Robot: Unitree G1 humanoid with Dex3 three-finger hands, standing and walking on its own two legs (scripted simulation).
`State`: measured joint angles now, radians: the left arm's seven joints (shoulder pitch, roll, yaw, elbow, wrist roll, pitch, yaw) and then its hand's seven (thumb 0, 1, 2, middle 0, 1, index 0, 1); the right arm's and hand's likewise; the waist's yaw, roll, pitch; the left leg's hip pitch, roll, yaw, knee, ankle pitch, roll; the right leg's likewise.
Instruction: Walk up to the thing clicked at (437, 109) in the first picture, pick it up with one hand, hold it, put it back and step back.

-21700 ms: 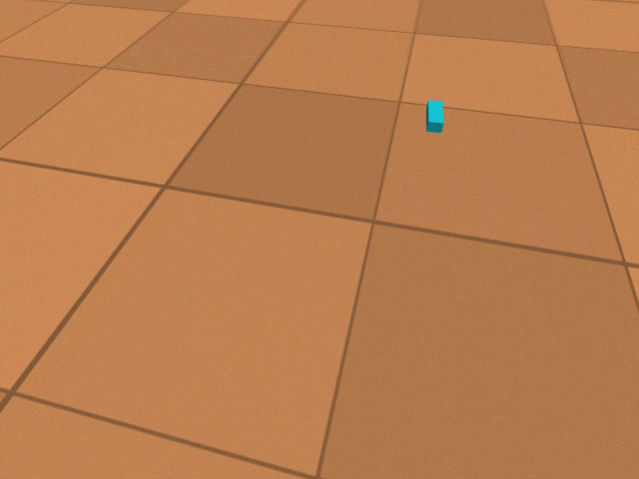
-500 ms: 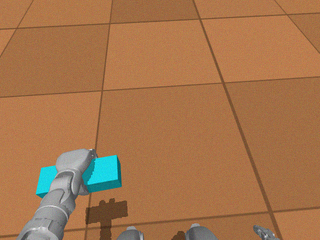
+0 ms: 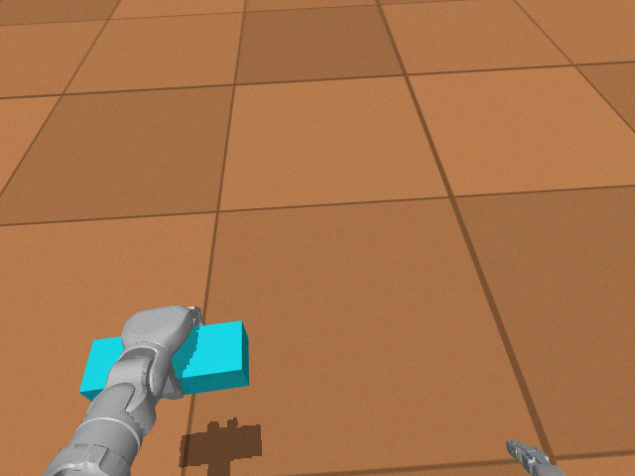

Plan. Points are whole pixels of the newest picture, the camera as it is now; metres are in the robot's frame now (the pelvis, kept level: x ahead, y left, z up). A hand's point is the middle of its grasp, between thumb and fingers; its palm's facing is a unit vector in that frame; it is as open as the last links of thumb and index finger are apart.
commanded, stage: hold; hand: left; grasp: from above
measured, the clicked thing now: (171, 363) +0.31 +0.23 -0.10
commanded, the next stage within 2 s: crouch in 1.56 s
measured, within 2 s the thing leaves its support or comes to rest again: neither
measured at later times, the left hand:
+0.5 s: hand (168, 370) +0.28 +0.21 -0.04, palm faces -0.46 -0.07 -0.88, open 10.5 cm
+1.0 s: hand (165, 372) +0.27 +0.21 -0.02, palm faces -0.45 -0.07 -0.89, open 10.5 cm
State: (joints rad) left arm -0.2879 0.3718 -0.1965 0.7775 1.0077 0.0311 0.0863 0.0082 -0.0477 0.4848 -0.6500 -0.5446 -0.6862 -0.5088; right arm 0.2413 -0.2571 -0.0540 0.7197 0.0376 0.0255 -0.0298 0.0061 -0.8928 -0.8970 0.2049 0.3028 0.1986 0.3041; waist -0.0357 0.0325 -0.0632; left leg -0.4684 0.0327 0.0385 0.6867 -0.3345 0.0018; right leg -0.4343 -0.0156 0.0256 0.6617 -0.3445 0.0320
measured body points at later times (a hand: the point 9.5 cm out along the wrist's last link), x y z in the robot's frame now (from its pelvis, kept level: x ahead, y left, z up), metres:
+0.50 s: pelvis -0.01 -0.01 +0.01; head +0.00 -0.02 +0.46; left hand +0.30 +0.21 +0.01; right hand +0.12 -0.27 -0.11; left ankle +0.01 +0.12 -0.72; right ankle -0.01 -0.14 -0.72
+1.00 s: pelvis -0.02 -0.01 +0.02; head -0.01 -0.03 +0.47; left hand +0.29 +0.21 +0.03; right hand +0.13 -0.26 -0.10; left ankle +0.01 +0.12 -0.72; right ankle -0.01 -0.14 -0.72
